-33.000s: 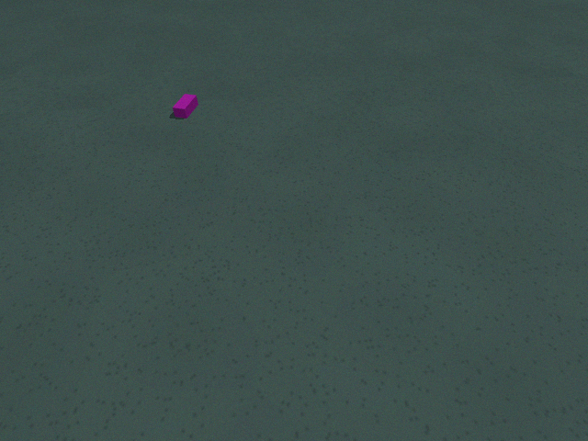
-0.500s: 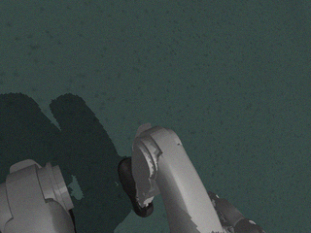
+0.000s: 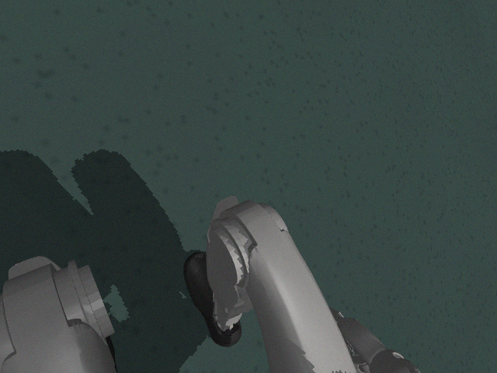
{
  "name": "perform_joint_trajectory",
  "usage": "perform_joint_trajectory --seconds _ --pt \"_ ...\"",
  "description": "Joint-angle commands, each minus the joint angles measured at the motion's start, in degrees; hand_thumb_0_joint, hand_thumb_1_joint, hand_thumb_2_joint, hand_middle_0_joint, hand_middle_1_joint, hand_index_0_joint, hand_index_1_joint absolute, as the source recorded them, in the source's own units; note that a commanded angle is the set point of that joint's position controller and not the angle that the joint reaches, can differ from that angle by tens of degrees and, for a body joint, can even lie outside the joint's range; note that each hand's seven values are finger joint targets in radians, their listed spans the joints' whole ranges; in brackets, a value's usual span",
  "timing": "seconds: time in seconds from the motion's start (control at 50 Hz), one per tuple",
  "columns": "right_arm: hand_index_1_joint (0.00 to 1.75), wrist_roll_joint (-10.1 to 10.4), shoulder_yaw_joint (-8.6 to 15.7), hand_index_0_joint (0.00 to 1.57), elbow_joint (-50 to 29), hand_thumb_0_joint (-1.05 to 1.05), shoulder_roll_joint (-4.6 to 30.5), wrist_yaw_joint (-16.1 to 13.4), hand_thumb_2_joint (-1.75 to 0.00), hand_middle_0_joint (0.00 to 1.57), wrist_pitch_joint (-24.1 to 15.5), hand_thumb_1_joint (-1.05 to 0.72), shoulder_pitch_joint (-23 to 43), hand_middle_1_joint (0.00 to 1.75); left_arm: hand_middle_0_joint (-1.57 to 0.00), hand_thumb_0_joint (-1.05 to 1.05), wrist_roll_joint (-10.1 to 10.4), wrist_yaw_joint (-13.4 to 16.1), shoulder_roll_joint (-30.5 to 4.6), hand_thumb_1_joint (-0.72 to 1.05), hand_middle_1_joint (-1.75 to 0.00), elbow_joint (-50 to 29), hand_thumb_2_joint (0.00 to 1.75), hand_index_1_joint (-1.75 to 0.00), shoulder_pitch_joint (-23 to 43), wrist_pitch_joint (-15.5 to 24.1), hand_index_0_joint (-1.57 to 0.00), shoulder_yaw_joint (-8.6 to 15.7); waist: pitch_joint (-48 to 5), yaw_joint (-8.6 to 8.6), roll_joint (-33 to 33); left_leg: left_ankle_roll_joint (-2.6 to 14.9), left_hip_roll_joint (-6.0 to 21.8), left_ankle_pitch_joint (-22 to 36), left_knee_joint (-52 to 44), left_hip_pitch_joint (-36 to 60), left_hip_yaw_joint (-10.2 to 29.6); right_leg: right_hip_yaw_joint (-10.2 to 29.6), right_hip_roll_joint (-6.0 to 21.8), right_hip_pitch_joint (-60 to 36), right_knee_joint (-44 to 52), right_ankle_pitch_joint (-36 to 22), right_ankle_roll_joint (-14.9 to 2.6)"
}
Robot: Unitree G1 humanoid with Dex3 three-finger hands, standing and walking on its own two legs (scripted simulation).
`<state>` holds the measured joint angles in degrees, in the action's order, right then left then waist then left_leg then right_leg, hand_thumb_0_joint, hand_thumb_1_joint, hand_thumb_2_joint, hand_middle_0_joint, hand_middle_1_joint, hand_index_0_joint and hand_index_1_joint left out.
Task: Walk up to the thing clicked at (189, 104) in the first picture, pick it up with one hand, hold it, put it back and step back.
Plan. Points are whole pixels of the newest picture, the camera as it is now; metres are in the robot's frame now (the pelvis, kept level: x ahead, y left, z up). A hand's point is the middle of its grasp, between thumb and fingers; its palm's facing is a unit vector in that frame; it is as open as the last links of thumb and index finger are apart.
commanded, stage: open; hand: left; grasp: from above
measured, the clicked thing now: out of the picture +0.45 +0.37 -0.27
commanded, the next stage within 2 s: withdraw in 0.48 s
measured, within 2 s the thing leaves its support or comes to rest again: neither
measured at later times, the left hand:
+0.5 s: hand out of the picture +0.44 +0.37 -0.23, palm faces -0.45 -0.13 -0.88, open 13.8 cm
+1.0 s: hand out of the picture +0.47 +0.41 -0.12, palm faces -0.27 -0.05 -0.96, open 14.1 cm
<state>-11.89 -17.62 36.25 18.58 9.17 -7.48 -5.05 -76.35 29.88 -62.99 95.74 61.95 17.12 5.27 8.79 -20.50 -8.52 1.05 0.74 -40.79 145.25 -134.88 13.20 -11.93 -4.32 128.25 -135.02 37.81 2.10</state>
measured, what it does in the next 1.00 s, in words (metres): stands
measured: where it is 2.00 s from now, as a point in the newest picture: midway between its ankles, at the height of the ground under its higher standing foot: (165, 346)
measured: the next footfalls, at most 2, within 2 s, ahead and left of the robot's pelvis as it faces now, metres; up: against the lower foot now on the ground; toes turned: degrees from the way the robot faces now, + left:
none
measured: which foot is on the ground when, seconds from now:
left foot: down 0.00-1.00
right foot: down 0.00-1.00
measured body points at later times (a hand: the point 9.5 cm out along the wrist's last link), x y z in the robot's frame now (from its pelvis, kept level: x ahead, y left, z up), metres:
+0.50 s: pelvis +0.00 +0.00 +0.00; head +0.27 +0.15 +0.33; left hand +0.46 +0.37 -0.18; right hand +0.08 -0.25 -0.06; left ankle +0.06 +0.12 -0.27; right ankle +0.11 -0.11 -0.27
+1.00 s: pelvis +0.00 +0.00 +0.02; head +0.24 +0.13 +0.38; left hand +0.48 +0.41 -0.07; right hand +0.09 -0.25 -0.06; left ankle +0.06 +0.12 -0.27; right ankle +0.11 -0.11 -0.27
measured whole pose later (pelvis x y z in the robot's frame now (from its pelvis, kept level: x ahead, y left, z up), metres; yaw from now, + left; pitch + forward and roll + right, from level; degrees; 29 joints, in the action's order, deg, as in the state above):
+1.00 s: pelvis +0.00 +0.00 +0.02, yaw +2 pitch +33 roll -14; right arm -8.5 -10.9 36.8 17.5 11.2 -4.9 -8.8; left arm -69.6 21.3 -56.1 75.3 56.9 7.8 6.6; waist -0.4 -16.1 -1.8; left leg 1.6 0.4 -40.6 141.0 -134.9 10.5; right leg -9.8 -3.4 128.3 -132.4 38.9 2.0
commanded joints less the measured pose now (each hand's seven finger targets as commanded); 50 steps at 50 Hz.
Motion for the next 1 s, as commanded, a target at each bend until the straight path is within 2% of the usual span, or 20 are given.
perform_joint_trajectory --seconds 0.0,0.06,0.08,0.1,0.12,0.22,0.3,0.46,0.6,0.68,0.7,0.74,0.78,0.82,0.86,0.88,0.9,0.92,0.96,0.98 --pt "0.30 -0.1 5.7 0.20 0.7 0.00 18.6 -0.6 -0.90 0.20 -0.1 -0.90 -11.1 0.30 -0.21 0.00 1.3 1.7 -14.6 -0.33 -0.97 -7.7 0.89 -0.95 14.3 0.1 -0.23 0.8 -38.6 -1.48 33.5 -0.50 2.1 14.3 -15.1 30.6 -3.5 -3.3 -2.0 -20.2 10.7 -15.2 -3.59" --pt "0.30 -0.2 5.6 0.20 0.6 0.00 19.0 -0.5 -0.90 0.20 0.1 -0.89 -11.0 0.30 -0.14 0.00 2.1 1.5 -14.3 -0.39 -1.00 -7.6 0.88 -0.97 14.1 0.1 -0.17 0.9 -38.5 -1.73 32.3 -0.57 2.2 15.1 -15.1 30.5 -3.0 -3.7 -2.0 -19.9 10.8 -15.7 -3.60" --pt "0.30 0.0 5.5 0.20 0.5 0.00 19.0 -0.5 -0.90 0.20 0.0 -0.89 -11.4 0.30 -0.11 0.00 1.6 1.0 -13.4 -0.42 -1.02 -6.5 0.90 -0.99 13.3 -0.1 -0.14 0.0 -37.2 -2.36 32.2 -0.62 2.2 15.0 -15.3 30.7 -2.8 -3.8 -2.0 -19.3 10.5 -15.5 -3.62" --pt "0.30 0.2 5.6 0.20 0.6 0.00 18.8 -0.5 -0.90 0.20 0.1 -0.89 -10.6 0.30 -0.10 0.00 2.1 0.9 -13.6 -0.43 -1.03 -7.2 0.91 -1.00 13.7 0.1 -0.13 0.1 -37.7 -1.46 32.8 -0.62 2.3 14.7 -15.5 30.5 -2.8 -3.6 -2.0 -19.2 10.5 -15.2 -3.71" --pt "0.30 0.1 5.7 0.20 0.3 0.00 19.1 -0.6 -0.90 0.20 0.1 -0.89 -10.8 0.30 -0.09 0.00 2.1 0.8 -14.0 -0.45 -1.04 -6.7 0.92 -1.02 13.8 0.2 -0.12 0.4 -37.6 -1.94 31.6 -0.57 2.2 14.0 -15.3 29.8 -2.6 -3.9 -2.1 -19.1 10.7 -14.6 -3.77" --pt "0.30 0.2 5.5 0.20 0.2 0.00 18.7 -0.5 -0.90 0.20 0.3 -0.89 -10.6 0.30 -0.07 0.00 2.2 0.3 -13.6 -0.48 -1.07 -7.7 0.95 -1.04 13.0 0.4 -0.09 0.0 -38.0 -1.24 32.1 -0.53 2.3 13.8 -15.8 30.6 -2.9 -3.6 -2.2 -19.8 11.0 -14.5 -3.58" --pt "0.30 0.3 5.2 0.20 0.0 0.00 18.6 -0.6 -0.90 0.20 0.3 -0.89 -10.3 0.30 -0.06 0.00 2.1 0.4 -13.9 -0.49 -1.07 -6.5 0.96 -1.04 12.7 0.5 -0.09 -0.1 -36.2 -1.40 31.5 -0.33 2.2 13.0 -15.5 28.6 -3.3 -3.3 -2.2 -19.6 11.3 -14.0 -3.70" --pt "0.30 0.0 5.2 0.20 0.3 0.00 19.0 -0.5 -0.90 0.20 0.5 -0.89 -10.5 0.30 -0.06 0.00 1.8 1.2 -13.7 -0.48 -1.07 -7.8 0.95 -1.04 13.3 0.9 -0.08 0.3 -38.7 -1.50 33.9 -0.96 2.3 16.3 -16.6 33.0 -2.0 -4.1 -1.9 -19.0 10.5 -16.0 -3.59" --pt "0.30 -0.1 5.0 0.20 0.0 0.00 18.9 -0.3 -0.90 0.20 0.1 -0.90 -10.9 0.30 -0.06 0.00 1.6 0.8 -14.0 -0.50 -1.05 -8.5 0.97 -1.02 15.2 0.5 -0.09 -0.2 -37.2 -2.34 33.3 -0.52 2.3 14.6 -15.7 31.0 -2.9 -3.6 -2.1 -19.5 11.2 -15.3 -3.55" --pt "0.30 -0.1 5.3 0.20 -0.3 0.00 19.0 -0.3 -0.90 0.20 -0.1 -0.90 -11.2 0.30 -0.07 0.00 1.4 1.6 -17.2 -0.51 -1.04 -13.4 0.97 -1.02 17.5 0.1 -0.08 2.1 -42.0 -0.81 37.2 -1.05 2.4 16.3 -16.4 35.0 -2.9 -3.5 -1.8 -19.9 10.6 -16.3 -3.75" --pt "0.30 0.0 5.6 0.20 -0.5 0.00 18.7 -0.3 -0.90 0.20 0.0 -0.90 -10.7 0.30 -0.06 0.00 1.4 1.9 -16.7 -0.51 -1.04 -12.9 0.98 -1.02 15.7 -0.5 -0.08 2.5 -43.0 0.14 38.2 -1.22 2.5 16.4 -16.7 35.4 -2.9 -3.3 -1.9 -19.6 10.2 -16.2 -3.93" --pt "0.30 0.2 6.5 0.20 -0.7 0.00 18.8 0.0 -0.90 0.20 -0.3 -0.90 -11.2 0.30 -0.06 0.00 1.9 2.3 -16.6 -0.52 -1.03 -14.5 0.97 -1.02 15.6 -1.8 -0.08 3.5 -42.5 0.53 38.9 -1.36 2.3 15.2 -17.4 34.9 -3.2 -3.5 -1.5 -17.9 10.1 -15.3 -4.05" --pt "0.30 0.6 7.5 0.20 -0.7 0.00 18.3 0.3 -0.90 0.20 -0.4 -0.90 -11.0 0.30 -0.06 0.00 2.4 1.9 -16.4 -0.53 -1.03 -18.9 0.98 -1.01 16.3 -3.3 -0.07 4.3 -45.0 1.97 41.2 -1.41 2.3 15.8 -17.7 36.3 -3.7 -2.9 -1.5 -17.2 10.1 -15.8 -4.21" --pt "0.30 1.2 8.9 0.20 -1.3 0.00 18.0 0.6 -0.90 0.20 -0.2 -0.91 -11.1 0.30 -0.06 0.00 2.9 1.0 -17.9 -0.54 -1.02 -25.6 0.99 -1.01 15.7 -4.8 -0.07 6.1 -50.4 4.26 45.5 -1.67 2.1 17.8 -18.8 38.6 -4.5 -2.2 -1.4 -18.5 10.1 -16.9 -4.50" --pt "0.30 2.0 10.5 0.20 -1.4 0.00 17.3 1.1 -0.90 0.20 0.4 -0.90 -12.0 0.30 -0.06 0.00 4.5 -1.1 -16.6 -0.53 -1.01 -29.6 0.98 -1.01 13.2 -6.8 -0.07 6.9 -53.8 5.84 45.2 -1.33 1.8 19.5 -19.2 39.0 -5.3 -1.5 -1.2 -19.0 10.9 -17.8 -4.36" --pt "0.30 2.6 11.2 0.20 -1.4 0.00 16.5 1.4 -0.90 0.20 0.8 -0.90 -12.0 0.30 -0.07 0.00 5.5 -2.9 -14.0 -0.53 -1.01 -29.5 0.99 -1.00 10.8 -7.9 -0.07 6.0 -53.8 6.51 44.6 -1.10 1.5 19.1 -19.8 38.1 -6.0 -0.9 -1.2 -18.9 11.5 -17.4 -4.51" --pt "0.30 3.2 12.0 0.20 -1.2 0.00 16.1 1.6 -0.90 0.20 1.4 -0.90 -12.4 0.30 -0.07 0.00 6.9 -4.8 -11.8 -0.53 -1.01 -31.8 0.98 -1.00 11.5 -8.7 -0.07 5.1 -54.5 6.32 43.7 -0.95 1.5 18.3 -20.9 38.0 -6.0 -0.5 -1.1 -18.7 12.5 -16.6 -4.45" --pt "0.30 3.8 12.8 0.20 -0.5 0.00 15.6 1.8 -0.90 0.20 1.9 -0.90 -13.4 0.30 -0.06 0.00 7.7 -7.2 -8.0 -0.54 -1.01 -30.4 0.99 -1.00 10.1 -9.8 -0.07 3.0 -52.0 5.64 41.4 -0.79 1.4 17.2 -22.0 37.3 -5.8 -0.2 -1.1 -17.7 13.6 -15.4 -4.47" --pt "0.30 4.9 14.2 0.20 -0.1 0.00 15.3 1.4 -0.90 0.20 3.5 -0.90 -15.3 0.30 -0.06 0.00 9.9 -11.8 -4.6 -0.53 -1.01 -30.5 0.99 -1.00 11.2 -11.6 -0.07 0.6 -49.2 4.22 35.5 -0.19 1.1 14.3 -24.0 34.9 -5.9 0.3 -1.1 -19.1 16.5 -13.8 -4.28" --pt "0.30 5.4 14.9 0.20 -0.5 0.00 15.2 1.2 -0.90 0.20 4.4 -0.90 -16.1 0.30 -0.06 0.00 11.0 -14.3 -2.9 -0.53 -1.01 -28.9 0.99 -1.01 9.8 -12.3 -0.07 -0.5 -47.6 4.35 32.1 0.12 1.0 12.3 -25.1 33.0 -5.9 0.7 -1.1 -19.9 17.5 -12.5 -4.37"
